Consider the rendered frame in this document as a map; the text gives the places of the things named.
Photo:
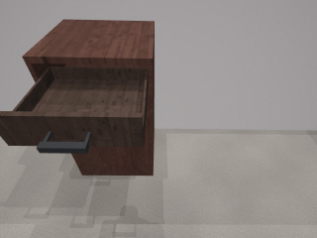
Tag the handle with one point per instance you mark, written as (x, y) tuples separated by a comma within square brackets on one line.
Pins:
[(48, 147)]

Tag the cabinet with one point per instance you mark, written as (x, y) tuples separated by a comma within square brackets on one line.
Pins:
[(104, 43)]

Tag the drawer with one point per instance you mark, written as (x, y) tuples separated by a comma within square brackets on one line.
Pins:
[(70, 101)]

